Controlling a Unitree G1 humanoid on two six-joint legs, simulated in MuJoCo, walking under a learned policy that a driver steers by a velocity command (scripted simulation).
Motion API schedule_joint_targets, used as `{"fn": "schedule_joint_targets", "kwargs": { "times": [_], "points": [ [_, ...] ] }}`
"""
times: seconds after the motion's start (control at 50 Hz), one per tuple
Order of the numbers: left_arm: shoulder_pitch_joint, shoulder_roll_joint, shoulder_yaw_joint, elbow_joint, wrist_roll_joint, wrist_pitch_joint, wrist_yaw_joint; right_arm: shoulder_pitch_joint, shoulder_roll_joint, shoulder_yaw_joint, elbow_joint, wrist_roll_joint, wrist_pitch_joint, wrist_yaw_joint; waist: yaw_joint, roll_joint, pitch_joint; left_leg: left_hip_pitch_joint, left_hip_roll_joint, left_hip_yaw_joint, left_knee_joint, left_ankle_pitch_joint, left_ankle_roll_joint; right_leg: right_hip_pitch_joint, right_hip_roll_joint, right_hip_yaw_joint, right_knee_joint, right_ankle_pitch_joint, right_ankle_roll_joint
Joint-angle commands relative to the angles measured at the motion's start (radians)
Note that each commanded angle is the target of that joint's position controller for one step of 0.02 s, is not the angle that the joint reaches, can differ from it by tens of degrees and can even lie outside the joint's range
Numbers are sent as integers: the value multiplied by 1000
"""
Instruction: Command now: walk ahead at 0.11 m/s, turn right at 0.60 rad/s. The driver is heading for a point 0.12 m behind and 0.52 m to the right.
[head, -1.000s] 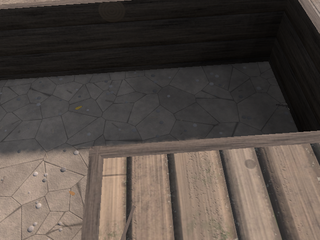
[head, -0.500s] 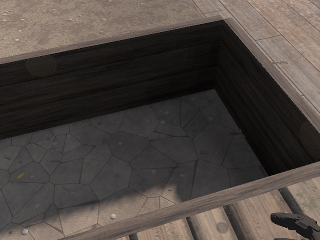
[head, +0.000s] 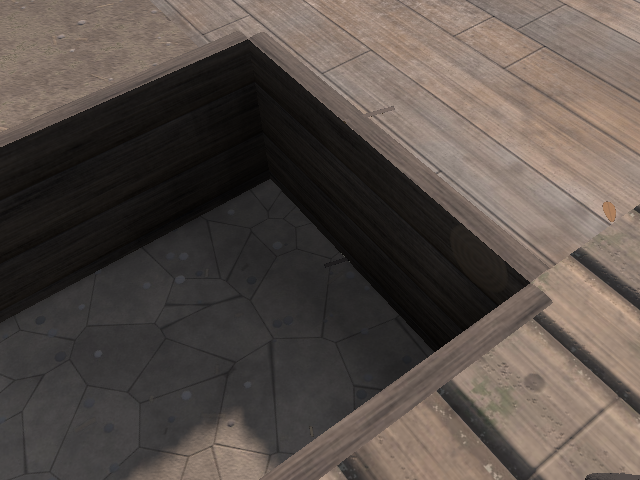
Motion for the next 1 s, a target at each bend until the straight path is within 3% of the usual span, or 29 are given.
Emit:
{"fn": "schedule_joint_targets", "kwargs": {
  "times": [0.02,0.06,0.12,0.18,0.22,0.24,0.26,0.28,0.3,0.32,0.34,0.36,0.4,0.46,0.52,0.6,0.66,0.72,0.74,0.76,0.78,0.8,0.82,0.84,0.86,0.88,0.92,0.96,1.0],
  "points": [
    [-4,136,41,-55,5,-17,21,33,-52,-18,-79,-17,1,-15,-36,-128,-169,21,-13,-6,-126,72,-5,158,-199,277,-204,313,-211],
    [17,132,42,-45,0,-10,22,2,-4,2,-87,-23,1,-21,-25,-124,-196,67,-31,0,-263,70,-3,187,-189,276,-179,389,-202],
    [38,156,55,-40,-8,3,25,-37,-8,3,-98,-8,2,-17,-4,-149,-194,115,-51,-14,-404,94,10,195,-205,363,-194,265,-202],
    [19,160,60,-56,-18,7,22,-46,-23,1,-95,5,-8,0,14,-181,-164,195,-54,-33,-548,105,45,148,-189,478,-273,-282,-185],
    [1,157,62,-57,-28,9,18,1,-14,-2,-85,1,-26,16,-11,-186,-133,330,-50,-26,-727,172,86,76,-157,504,-269,-432,-155],
    [-3,136,56,-55,-38,9,19,66,-12,-6,-61,-9,-34,17,-43,-163,-127,460,-21,-15,-842,245,114,-11,-114,471,-216,-501,-117],
    [11,75,42,-53,-42,7,19,174,-53,-15,-37,-28,-38,17,-66,-31,-166,633,158,-186,-905,136,163,-162,-23,336,66,-563,-47],
    [5,69,50,-84,-60,-9,14,217,-161,-42,-35,-59,-41,25,-47,210,-97,596,372,-546,-1043,-70,269,-367,127,169,294,-512,-3],
    [-13,157,78,-76,-40,-26,8,121,-154,-48,-56,-58,-58,23,8,175,22,470,399,-636,-1087,-209,295,-440,42,197,452,-367,34],
    [1,191,89,-46,-41,-27,6,53,-86,-34,-79,-39,-63,15,36,133,46,447,343,-512,-1069,-202,268,-460,30,174,528,-275,44],
    [44,180,89,-14,-41,-23,10,33,-54,-27,-89,-29,-61,9,46,106,36,462,292,-421,-1052,-130,229,-463,23,151,605,-226,66],
    [70,163,87,-1,-40,-21,11,25,-36,-21,-93,-22,-57,6,50,108,27,464,261,-339,-1047,-58,207,-464,5,131,667,-176,81],
    [54,128,74,-6,-44,-28,5,63,-26,-14,-79,-32,-60,4,27,110,15,432,222,-213,-1074,37,211,-433,-26,77,749,-81,101],
    [11,111,65,-21,-54,-39,-1,144,-45,-19,-42,-50,-66,10,-10,99,21,474,223,-125,-1086,119,241,-471,-63,73,747,8,119],
    [-25,104,59,-22,-58,-47,-14,194,-62,-28,-8,-47,-71,18,-36,88,27,545,239,-56,-1088,251,246,-497,-97,91,635,79,120],
    [-103,45,24,-22,-48,-67,-49,231,-107,-44,36,-21,-73,35,-71,73,60,515,252,43,-1116,353,265,-369,-129,10,340,108,105],
    [-167,43,11,-32,-48,-68,-64,240,-141,-48,59,6,-67,35,-86,80,107,475,260,73,-1135,355,274,-237,-129,-84,142,45,90],
    [-151,71,16,-29,-40,-77,-79,270,-173,-55,98,27,-47,30,-67,83,93,551,312,50,-1103,498,267,-123,-106,-109,2,-31,44],
    [-94,97,30,-12,-37,-83,-80,254,-185,-56,103,30,-40,27,-24,92,58,573,312,60,-1043,647,252,-33,-81,-120,-58,-33,17],
    [44,139,57,34,-33,-85,-76,230,-177,-51,103,34,-33,24,51,75,-34,580,272,111,-884,813,224,142,-45,-141,-128,22,-16],
    [194,214,91,84,-41,-82,-67,239,-140,-35,95,24,-35,20,110,49,-168,481,222,161,-677,802,179,413,-59,-105,-94,72,-44],
    [339,324,119,112,-21,-70,-50,303,-37,2,53,3,-55,27,117,-138,-361,113,90,188,-298,419,88,821,-318,317,-84,-58,-192],
    [354,298,113,130,-46,-70,-49,277,-24,11,50,22,-70,23,118,-214,-423,-30,-38,59,-55,-86,45,816,-429,611,-290,-302,-278],
    [275,233,91,130,-49,-79,-54,230,-100,-13,33,53,-81,28,108,-157,-264,-123,8,-14,7,-49,48,689,-414,522,-344,-405,-246],
    [205,202,84,133,-41,-84,-53,190,-93,-14,30,52,-87,31,73,-166,-151,-138,51,1,34,-6,65,562,-389,405,-334,-309,-215],
    [139,167,73,129,-34,-92,-55,175,-93,-18,29,29,-92,29,41,-117,-88,-103,81,3,-7,61,75,445,-349,311,-330,-165,-186],
    [70,101,52,129,-23,-100,-54,229,-87,-31,58,12,-78,31,-19,-143,-60,33,100,-5,-31,144,69,294,-292,163,-339,146,-163],
    [56,96,51,149,-21,-109,-48,262,-64,-33,74,6,-65,31,-50,-136,-51,97,82,10,-94,146,59,226,-279,87,-341,346,-173],
    [53,103,46,169,-9,-119,-41,208,-36,-24,54,-15,-54,12,-55,-133,-26,100,66,26,-217,189,59,202,-258,28,-331,494,-173]
  ]
}}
